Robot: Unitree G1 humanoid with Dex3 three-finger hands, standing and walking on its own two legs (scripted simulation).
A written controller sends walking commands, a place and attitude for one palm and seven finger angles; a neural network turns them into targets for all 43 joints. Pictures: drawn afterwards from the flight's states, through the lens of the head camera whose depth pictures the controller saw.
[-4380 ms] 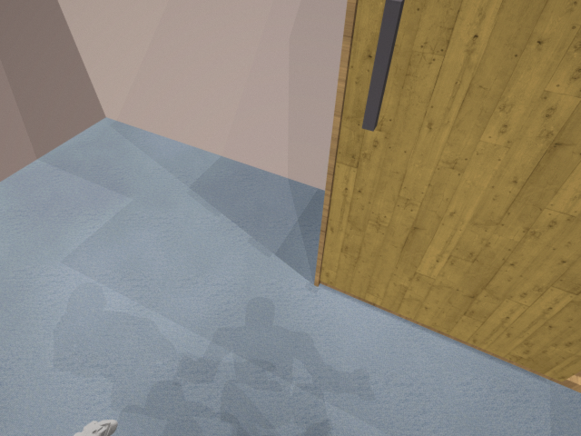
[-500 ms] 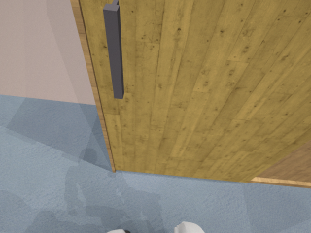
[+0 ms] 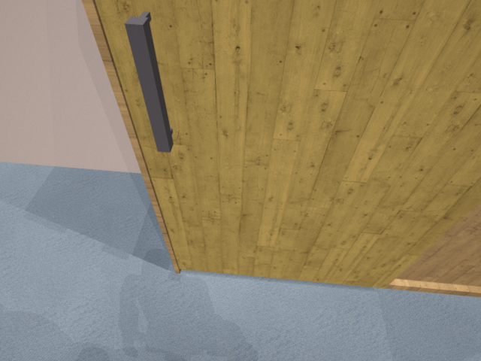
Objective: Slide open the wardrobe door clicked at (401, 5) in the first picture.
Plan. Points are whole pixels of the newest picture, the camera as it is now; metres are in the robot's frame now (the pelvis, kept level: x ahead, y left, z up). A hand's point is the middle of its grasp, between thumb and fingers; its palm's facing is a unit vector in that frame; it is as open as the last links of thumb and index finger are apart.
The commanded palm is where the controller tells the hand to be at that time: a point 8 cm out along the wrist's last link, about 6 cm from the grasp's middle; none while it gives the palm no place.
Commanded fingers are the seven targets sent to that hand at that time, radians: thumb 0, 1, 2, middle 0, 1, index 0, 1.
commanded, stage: come to a stop and stand still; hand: left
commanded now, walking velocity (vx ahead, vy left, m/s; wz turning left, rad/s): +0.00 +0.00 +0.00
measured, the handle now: (156, 89) +0.54 +0.20 +0.17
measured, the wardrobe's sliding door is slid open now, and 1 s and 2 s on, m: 0.00 0.00 0.00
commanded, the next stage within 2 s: look again from close up in 1.80 s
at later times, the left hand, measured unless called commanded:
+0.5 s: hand out of the picture +0.00 +0.24 -0.16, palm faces +0.04 -0.96 -0.27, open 7.4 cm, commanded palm none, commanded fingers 0.00 0.90 0.90 -0.20 -0.30 -0.20 -0.30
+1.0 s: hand out of the picture -0.06 +0.27 -0.17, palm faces +0.01 -0.96 -0.28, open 7.4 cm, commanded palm none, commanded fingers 0.00 0.90 0.90 -0.20 -0.30 -0.20 -0.30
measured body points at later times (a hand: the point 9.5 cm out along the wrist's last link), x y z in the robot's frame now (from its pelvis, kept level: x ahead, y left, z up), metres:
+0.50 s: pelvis -0.05 +0.02 +0.00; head -0.08 +0.03 +0.45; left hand +0.00 +0.29 -0.14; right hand +0.02 -0.25 -0.13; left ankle -0.02 +0.13 -0.74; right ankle -0.02 -0.11 -0.74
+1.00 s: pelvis -0.07 +0.05 +0.00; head -0.08 +0.06 +0.45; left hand -0.06 +0.32 -0.15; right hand -0.03 -0.23 -0.13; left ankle -0.02 +0.13 -0.74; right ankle -0.02 -0.10 -0.74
